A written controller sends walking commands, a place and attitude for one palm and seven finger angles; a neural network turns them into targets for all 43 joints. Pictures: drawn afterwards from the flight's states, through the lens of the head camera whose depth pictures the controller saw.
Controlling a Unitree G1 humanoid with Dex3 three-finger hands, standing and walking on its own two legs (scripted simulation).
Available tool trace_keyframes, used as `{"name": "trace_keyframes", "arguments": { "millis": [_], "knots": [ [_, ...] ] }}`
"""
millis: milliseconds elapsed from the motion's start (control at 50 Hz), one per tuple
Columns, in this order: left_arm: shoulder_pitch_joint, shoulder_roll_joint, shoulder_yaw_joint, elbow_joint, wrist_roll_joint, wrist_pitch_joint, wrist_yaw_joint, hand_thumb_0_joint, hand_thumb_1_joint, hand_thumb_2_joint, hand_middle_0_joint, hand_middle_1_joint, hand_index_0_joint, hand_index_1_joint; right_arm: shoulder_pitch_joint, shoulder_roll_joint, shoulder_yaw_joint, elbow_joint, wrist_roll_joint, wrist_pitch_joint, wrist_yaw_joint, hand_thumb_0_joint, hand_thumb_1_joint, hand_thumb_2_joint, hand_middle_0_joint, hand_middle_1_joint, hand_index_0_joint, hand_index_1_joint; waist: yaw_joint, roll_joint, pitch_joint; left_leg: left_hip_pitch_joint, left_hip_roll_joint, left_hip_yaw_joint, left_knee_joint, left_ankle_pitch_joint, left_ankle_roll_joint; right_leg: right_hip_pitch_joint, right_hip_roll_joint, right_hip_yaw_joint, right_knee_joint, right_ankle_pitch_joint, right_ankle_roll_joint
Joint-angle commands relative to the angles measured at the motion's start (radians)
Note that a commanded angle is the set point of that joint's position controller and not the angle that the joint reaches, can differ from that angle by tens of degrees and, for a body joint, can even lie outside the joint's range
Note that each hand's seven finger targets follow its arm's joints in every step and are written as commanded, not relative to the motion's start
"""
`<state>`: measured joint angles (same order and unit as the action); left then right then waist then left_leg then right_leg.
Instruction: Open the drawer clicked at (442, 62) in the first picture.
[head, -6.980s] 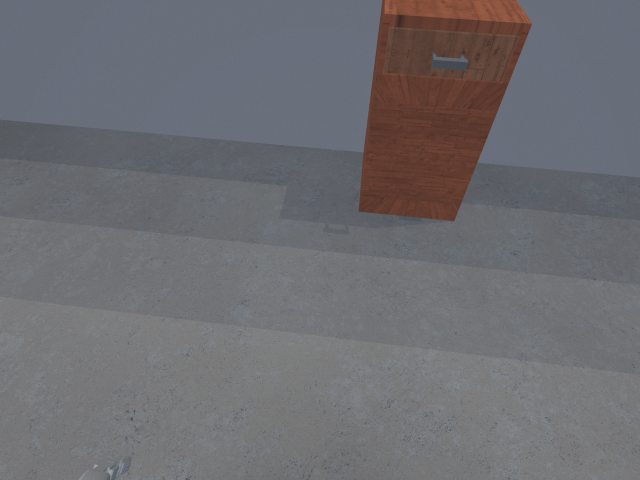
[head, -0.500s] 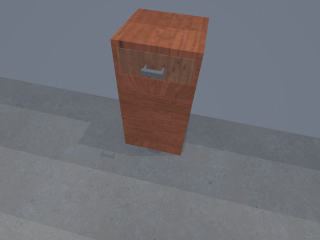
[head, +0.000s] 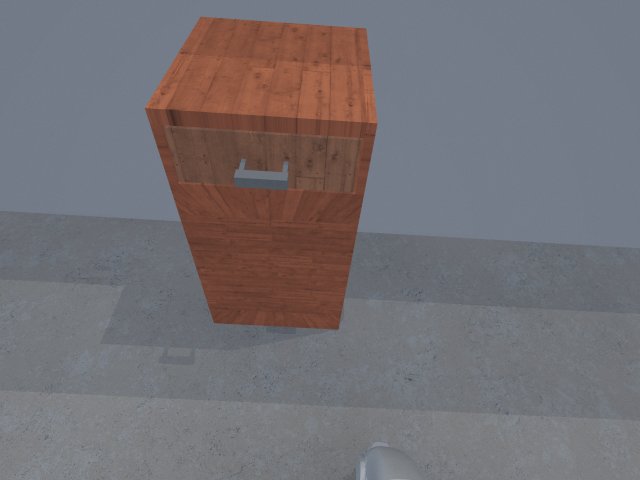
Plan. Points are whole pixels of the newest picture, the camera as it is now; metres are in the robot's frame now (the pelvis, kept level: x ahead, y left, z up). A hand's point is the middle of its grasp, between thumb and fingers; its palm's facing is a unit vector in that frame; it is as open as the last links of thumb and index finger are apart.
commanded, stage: take the last steps up to it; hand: left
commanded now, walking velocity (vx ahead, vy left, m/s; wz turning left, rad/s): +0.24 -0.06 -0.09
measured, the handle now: (263, 172) +0.68 +0.12 -0.04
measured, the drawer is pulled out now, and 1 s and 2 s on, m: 0.00 0.00 0.00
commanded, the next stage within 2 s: come to a stop and stand still in 0.14 s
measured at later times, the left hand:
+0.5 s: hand (206, 435) +0.22 +0.17 -0.17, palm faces -0.01 -0.97 -0.24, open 7.3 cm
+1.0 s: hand (223, 413) +0.25 +0.15 -0.16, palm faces -0.06 -0.95 -0.32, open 7.3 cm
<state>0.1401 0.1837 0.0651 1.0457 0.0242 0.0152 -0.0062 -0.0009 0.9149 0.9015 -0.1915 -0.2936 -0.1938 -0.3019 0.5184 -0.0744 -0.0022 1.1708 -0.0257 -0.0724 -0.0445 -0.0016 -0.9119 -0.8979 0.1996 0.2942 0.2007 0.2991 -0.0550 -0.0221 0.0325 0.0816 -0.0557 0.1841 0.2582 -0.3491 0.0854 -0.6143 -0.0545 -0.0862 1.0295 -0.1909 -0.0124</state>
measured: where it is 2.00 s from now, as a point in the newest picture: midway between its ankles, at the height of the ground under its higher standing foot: outside the picture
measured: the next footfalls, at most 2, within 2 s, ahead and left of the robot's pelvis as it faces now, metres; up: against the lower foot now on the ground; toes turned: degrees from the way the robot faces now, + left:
right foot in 0.18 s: +0.19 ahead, -0.09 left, +0.00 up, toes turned -9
left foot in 0.58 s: +0.28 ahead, +0.12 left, +0.00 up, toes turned +1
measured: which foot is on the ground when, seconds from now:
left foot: down 0.00-0.18, up 0.20-0.56, down 0.58-0.98, up 1.00-1.00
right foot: up 0.00-0.16, down 0.18-0.60, up 0.62-0.96, down 0.98-1.00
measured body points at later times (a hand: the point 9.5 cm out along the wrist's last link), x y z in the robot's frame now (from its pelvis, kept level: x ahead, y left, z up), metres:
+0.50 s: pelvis +0.17 -0.01 +0.00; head +0.22 -0.03 +0.44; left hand +0.22 +0.22 -0.15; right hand +0.23 -0.26 -0.16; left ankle +0.23 +0.13 -0.70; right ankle +0.15 -0.08 -0.74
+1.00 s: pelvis +0.14 -0.06 -0.02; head +0.18 -0.09 +0.43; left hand +0.25 +0.19 -0.14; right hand +0.19 -0.30 -0.18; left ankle +0.24 +0.11 -0.73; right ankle +0.12 -0.16 -0.74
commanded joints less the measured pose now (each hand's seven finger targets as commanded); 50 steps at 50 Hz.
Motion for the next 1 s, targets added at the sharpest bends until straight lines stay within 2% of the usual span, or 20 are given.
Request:
{"name": "trace_keyframes", "arguments": {
  "millis": [0,60,100,120,140,160,200,300,380,500,540,560,580,600,680,880,920,940,960,980],
  "knots": [
    [-0.113,-0.001,-0.019,-0.096,-0.007,-0.029,-0.011,0.0,0.9,0.9,-0.2,-0.3,-0.2,-0.3,0.128,-0.144,-0.017,0.007,-0.005,-0.011,-0.017,0.0,-0.9,-0.9,0.2,0.3,0.2,0.3,0.003,0.088,0.121,0.066,0.319,-0.115,0.041,1.105,-0.015,-0.071,0.028,-0.072,-0.206,-0.051,-0.034],
    [0.003,0.006,-0.021,-0.06,-0.007,-0.039,0.002,0.0,0.9,0.9,-0.2,-0.3,-0.2,-0.3,0.102,-0.18,-0.027,0.008,0.005,0.001,-0.016,0.0,-0.9,-0.9,0.2,0.3,0.2,0.3,0.052,0.168,0.036,0.046,0.307,-0.065,0.196,1.393,-0.042,0.163,0.113,-0.13,-0.332,-0.076,-0.072],
    [0.15,0.041,-0.011,-0.015,-0.004,-0.051,0.01,0.0,0.9,0.9,-0.2,-0.3,-0.2,-0.3,0.063,-0.183,-0.035,-0.003,0.015,0.006,-0.012,0.0,-0.9,-0.9,0.2,0.3,0.2,0.3,0.118,0.181,-0.019,-0.041,0.295,-0.057,0.365,1.308,-0.059,0.382,0.116,-0.118,-0.453,0.013,-0.087],
    [0.273,0.076,0.003,0.025,-0.001,-0.062,0.013,0.0,0.9,0.9,-0.2,-0.3,-0.2,-0.3,0.025,-0.172,-0.036,-0.016,0.025,0.005,-0.007,0.0,-0.9,-0.9,0.2,0.3,0.2,0.3,0.178,0.169,-0.061,-0.222,0.276,-0.047,0.553,1.096,-0.081,0.618,0.051,-0.049,-0.51,0.148,-0.129],
    [0.377,0.158,0.024,0.051,-0.001,-0.076,0.024,0.0,0.9,0.9,-0.2,-0.3,-0.2,-0.3,0.031,-0.116,-0.034,-0.042,0.039,0.001,0.002,0.0,-0.9,-0.9,0.2,0.3,0.2,0.3,0.2,-0.008,-0.15,-0.502,0.145,-0.008,0.899,0.357,-0.106,0.847,-0.231,0.311,-0.528,0.433,-0.264],
    [0.405,0.194,0.025,0.056,-0.021,-0.077,0.024,0.0,0.9,0.9,-0.2,-0.3,-0.2,-0.3,0.015,-0.113,-0.039,-0.067,0.04,-0.001,0.002,0.0,-0.9,-0.9,0.2,0.3,0.2,0.3,0.175,-0.05,-0.217,-0.59,0.054,-0.076,1.173,-0.251,-0.091,0.844,-0.408,0.544,-0.631,0.634,-0.378],
    [0.24,0.13,0.015,0.01,-0.022,-0.068,0.039,0.0,0.9,0.9,-0.2,-0.3,-0.2,-0.3,-0.083,-0.09,-0.051,-0.102,0.022,0.019,0.013,0.0,-0.9,-0.9,0.2,0.3,0.2,0.3,0.124,0.081,0.028,-0.639,0.14,-0.197,1.143,-0.118,-0.061,0.542,-0.336,0.374,-0.745,0.394,-0.315],
    [0.044,0.023,-0.026,-0.038,0.0,-0.071,0.056,0.0,0.9,0.9,-0.2,-0.3,-0.2,-0.3,-0.006,-0.01,-0.024,-0.075,0.015,0.084,0.01,0.0,-0.9,-0.9,0.2,0.3,0.2,0.3,-0.031,0.046,0.016,-0.385,0.163,-0.171,0.726,-0.052,-0.112,0.227,-0.186,0.061,-0.724,0.647,-0.182],
    [0.123,0.089,0.0,-0.039,-0.006,-0.035,0.049,0.0,0.9,0.9,-0.2,-0.3,-0.2,-0.3,-0.147,-0.074,-0.042,-0.131,0.021,0.101,0.008,0.0,-0.9,-0.9,0.2,0.3,0.2,0.3,0.038,-0.093,-0.007,-0.476,0.104,-0.123,0.615,0.02,-0.127,0.404,-0.162,0.072,-0.619,0.807,-0.176],
    [0.103,0.134,0.026,-0.083,0.001,-0.001,0.056,0.0,0.9,0.9,-0.2,-0.3,-0.2,-0.3,-0.271,-0.147,-0.066,-0.194,0.015,0.112,0.009,0.0,-0.9,-0.9,0.2,0.3,0.2,0.3,0.047,-0.149,-0.034,-0.425,0.087,-0.135,0.406,0.097,-0.134,0.478,-0.176,0.109,-0.49,0.771,-0.152],
    [0.101,0.122,0.02,-0.099,-0.012,0.006,0.058,0.0,0.9,0.9,-0.2,-0.3,-0.2,-0.3,-0.213,-0.195,-0.072,-0.173,0.007,0.1,0.01,0.0,-0.9,-0.9,0.2,0.3,0.2,0.3,0.018,-0.037,-0.112,-0.193,0.173,-0.167,0.208,0.601,-0.104,0.412,-0.103,0.059,-0.352,0.535,-0.063],
    [0.146,0.077,0.009,-0.11,-0.027,0.007,0.058,0.0,0.9,0.9,-0.2,-0.3,-0.2,-0.3,-0.168,-0.278,-0.085,-0.178,0.002,0.088,0.006,0.0,-0.9,-0.9,0.2,0.3,0.2,0.3,0.011,0.207,-0.184,-0.004,0.415,-0.408,0.228,1.194,0.007,0.219,0.006,0.002,-0.184,0.078,0.012],
    [0.166,0.066,0.003,-0.113,-0.026,0.007,0.065,0.0,0.9,0.9,-0.2,-0.3,-0.2,-0.3,-0.143,-0.327,-0.092,-0.177,0.014,0.096,-0.001,0.0,-0.9,-0.9,0.2,0.3,0.2,0.3,-0.003,0.289,-0.209,-0.052,0.546,-0.487,0.185,1.472,0.134,0.207,0.087,0.071,0.076,-0.529,0.023],
    [0.159,0.094,0.007,-0.117,-0.02,0.017,0.07,0.0,0.9,0.9,-0.2,-0.3,-0.2,-0.3,-0.172,-0.321,-0.086,-0.191,0.013,0.1,-0.005,0.0,-0.9,-0.9,0.2,0.3,0.2,0.3,0.004,0.206,-0.171,-0.124,0.536,-0.407,0.195,1.348,0.16,0.208,0.067,0.16,0.192,-0.517,0.006],
    [0.124,0.105,0.03,-0.118,-0.012,0.031,0.05,0.0,0.9,0.9,-0.2,-0.3,-0.2,-0.3,-0.339,-0.262,-0.073,-0.246,-0.001,0.095,-0.016,0.0,-0.9,-0.9,0.2,0.3,0.2,0.3,0.048,0.183,-0.116,-0.177,0.393,-0.306,0.17,1.002,0.099,0.096,0.065,0.18,0.285,-0.328,0.044],
    [0.103,0.064,0.005,-0.13,-0.017,0.023,0.026,0.0,0.9,0.9,-0.2,-0.3,-0.2,-0.3,-0.329,-0.289,-0.101,-0.243,-0.005,0.102,0.016,0.0,-0.9,-0.9,0.2,0.3,0.2,0.3,0.037,0.296,-0.119,-0.259,0.338,-0.286,0.123,0.469,0.06,0.315,0.032,0.039,-0.299,-0.291,0.041],
    [0.188,0.09,0.011,-0.099,-0.014,0.011,0.026,0.0,0.9,0.9,-0.2,-0.3,-0.2,-0.3,-0.337,-0.278,-0.101,-0.248,0.005,0.108,0.023,0.0,-0.9,-0.9,0.2,0.3,0.2,0.3,0.08,0.203,-0.114,-0.382,0.274,-0.256,0.192,0.257,-0.004,0.487,0.034,0.026,-0.559,-0.075,0.035],
    [0.203,0.152,0.019,-0.094,0.001,0.004,0.03,0.0,0.9,0.9,-0.2,-0.3,-0.2,-0.3,-0.32,-0.218,-0.095,-0.25,0.015,0.113,0.026,0.0,-0.9,-0.9,0.2,0.3,0.2,0.3,0.084,-0.002,-0.084,-0.481,0.181,-0.196,0.316,0.054,-0.066,0.516,-0.063,0.139,-0.698,-0.035,0.011],
    [0.159,0.233,0.026,-0.114,0.011,-0.005,0.033,0.0,0.9,0.9,-0.2,-0.3,-0.2,-0.3,-0.331,-0.145,-0.077,-0.281,0.016,0.117,0.031,0.0,-0.9,-0.9,0.2,0.3,0.2,0.3,0.071,-0.275,-0.014,-0.593,0.08,-0.145,0.485,-0.178,-0.122,0.419,-0.275,0.404,-0.788,0.005,-0.071],
    [0.112,0.237,0.017,-0.136,0.004,-0.001,0.036,0.0,0.9,0.9,-0.2,-0.3,-0.2,-0.3,-0.37,-0.182,-0.08,-0.29,0.014,0.127,0.03,0.0,-0.9,-0.9,0.2,0.3,0.2,0.3,0.089,-0.225,-0.011,-0.517,0.096,-0.234,0.606,-0.213,-0.107,0.26,-0.332,0.409,-0.816,-0.036,-0.148]
  ]
}}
